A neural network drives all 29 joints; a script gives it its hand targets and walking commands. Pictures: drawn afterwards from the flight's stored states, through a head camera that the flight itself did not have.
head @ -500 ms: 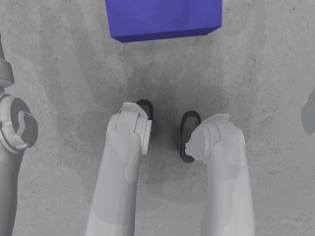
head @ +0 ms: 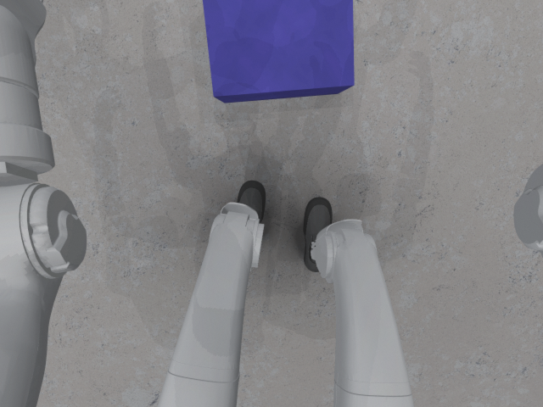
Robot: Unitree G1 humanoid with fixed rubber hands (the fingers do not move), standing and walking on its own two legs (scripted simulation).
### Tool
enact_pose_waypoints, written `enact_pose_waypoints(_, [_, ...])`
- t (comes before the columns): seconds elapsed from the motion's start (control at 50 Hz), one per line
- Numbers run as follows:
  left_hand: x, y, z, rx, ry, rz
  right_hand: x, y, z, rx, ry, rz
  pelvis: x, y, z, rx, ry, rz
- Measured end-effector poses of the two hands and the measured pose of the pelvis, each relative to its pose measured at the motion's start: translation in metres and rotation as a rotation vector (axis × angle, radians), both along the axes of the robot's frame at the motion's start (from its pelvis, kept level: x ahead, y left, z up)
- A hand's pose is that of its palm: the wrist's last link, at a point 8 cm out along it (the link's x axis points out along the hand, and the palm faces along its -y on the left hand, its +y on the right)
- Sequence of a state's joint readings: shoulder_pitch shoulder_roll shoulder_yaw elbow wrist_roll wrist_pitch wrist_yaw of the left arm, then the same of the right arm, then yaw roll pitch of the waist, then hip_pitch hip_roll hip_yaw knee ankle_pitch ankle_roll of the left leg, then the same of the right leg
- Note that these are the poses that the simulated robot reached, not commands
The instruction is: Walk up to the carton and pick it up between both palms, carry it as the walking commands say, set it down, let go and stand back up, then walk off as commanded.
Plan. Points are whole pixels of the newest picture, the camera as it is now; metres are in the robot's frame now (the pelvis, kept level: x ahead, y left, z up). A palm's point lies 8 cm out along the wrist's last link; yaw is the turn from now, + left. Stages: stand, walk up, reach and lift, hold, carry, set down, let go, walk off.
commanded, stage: set down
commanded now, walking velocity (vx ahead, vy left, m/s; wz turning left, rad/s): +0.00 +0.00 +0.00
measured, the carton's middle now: (278, 40) +0.60 +0.07 -0.55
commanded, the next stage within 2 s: let go in 0.16 s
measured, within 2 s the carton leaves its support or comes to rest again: neither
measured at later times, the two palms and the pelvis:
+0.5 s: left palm out of the picture +0.43 +0.31 -0.06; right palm out of the picture +0.50 -0.17 -0.06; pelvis +0.04 +0.01 +0.07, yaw +0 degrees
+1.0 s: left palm out of the picture +0.29 +0.23 +0.04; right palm out of the picture +0.32 -0.22 +0.05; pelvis +0.09 +0.00 +0.13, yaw +0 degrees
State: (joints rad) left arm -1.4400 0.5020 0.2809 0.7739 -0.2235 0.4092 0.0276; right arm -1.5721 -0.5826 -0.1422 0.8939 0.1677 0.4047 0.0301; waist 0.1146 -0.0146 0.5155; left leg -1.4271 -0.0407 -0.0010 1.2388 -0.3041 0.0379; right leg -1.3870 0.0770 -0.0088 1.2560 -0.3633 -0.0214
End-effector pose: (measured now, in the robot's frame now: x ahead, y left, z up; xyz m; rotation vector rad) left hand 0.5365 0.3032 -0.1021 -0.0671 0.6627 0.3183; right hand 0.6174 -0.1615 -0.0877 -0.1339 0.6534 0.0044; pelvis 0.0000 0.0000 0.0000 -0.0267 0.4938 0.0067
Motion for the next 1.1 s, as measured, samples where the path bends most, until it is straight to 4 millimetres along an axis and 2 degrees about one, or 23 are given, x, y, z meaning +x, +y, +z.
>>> enact_pose_waypoints(0.14, [-0.003,-0.001,0.02,0.002,0.008,0.004,-0.002,0.005,0.017,-0.002,0.018,0.005,0.009,0.0,0.02,-0.004,0.023,-0.003])
enact_pose_waypoints(0.22, [-0.008,-0.002,0.024,0.037,0.026,-0.03,-0.005,0.011,0.022,-0.022,0.019,0.006,0.014,0.001,0.028,-0.005,0.013,-0.001])
enact_pose_waypoints(0.28, [-0.018,-0.002,0.025,0.071,0.04,-0.077,-0.015,0.012,0.023,-0.067,0.015,0.015,0.018,0.002,0.037,-0.003,-0.034,0.001])
enact_pose_waypoints(0.38, [-0.056,-0.002,0.021,0.108,0.11,-0.172,-0.061,0.003,0.017,-0.139,0.066,0.008,0.029,0.005,0.056,-0.003,-0.103,0.006])
enact_pose_waypoints(0.44, [-0.083,-0.001,0.028,0.116,0.151,-0.209,-0.093,-0.005,0.02,-0.154,0.102,-0.013,0.035,0.008,0.065,-0.008,-0.134,0.01])
enact_pose_waypoints(0.52, [-0.109,0.004,0.049,0.131,0.163,-0.232,-0.123,-0.012,0.036,-0.152,0.103,-0.021,0.037,0.011,0.074,-0.012,-0.173,0.01])
enact_pose_waypoints(0.6, [-0.135,0.003,0.079,0.141,0.156,-0.243,-0.148,-0.012,0.06,-0.126,0.09,-0.015,0.04,0.014,0.081,-0.011,-0.186,0.011])
enact_pose_waypoints(0.66, [-0.159,-0.002,0.105,0.131,0.162,-0.233,-0.171,-0.01,0.085,-0.104,0.092,-0.013,0.05,0.016,0.087,-0.009,-0.164,0.015])
enact_pose_waypoints(0.74, [-0.184,-0.013,0.134,0.11,0.156,-0.226,-0.193,-0.012,0.119,-0.076,0.069,-0.019,0.063,0.017,0.1,0.002,-0.196,0.018])
enact_pose_waypoints(0.78, [-0.19,-0.02,0.143,0.103,0.142,-0.23,-0.203,-0.016,0.129,-0.065,0.059,-0.02,0.066,0.016,0.106,0.004,-0.228,0.014])
enact_pose_waypoints(0.86, [-0.203,-0.04,0.145,0.074,0.131,-0.237,-0.23,-0.029,0.132,-0.066,0.083,-0.032,0.07,0.013,0.115,0.013,-0.285,0.0])
enact_pose_waypoints(0.98, [-0.238,-0.073,0.142,0.058,0.177,-0.28,-0.291,-0.056,0.132,-0.088,0.143,-0.063,0.082,0.006,0.127,0.022,-0.373,-0.006])
enact_pose_waypoints(1.04, [-0.253,-0.081,0.149,0.068,0.185,-0.286,-0.315,-0.069,0.139,-0.089,0.153,-0.078,0.092,0.002,0.132,0.028,-0.42,-0.011])
enact_pose_waypoints(1.1, [-0.259,-0.081,0.161,0.092,0.174,-0.285,-0.329,-0.08,0.148,-0.091,0.145,-0.082,0.103,-0.003,0.135,0.033,-0.464,-0.015])
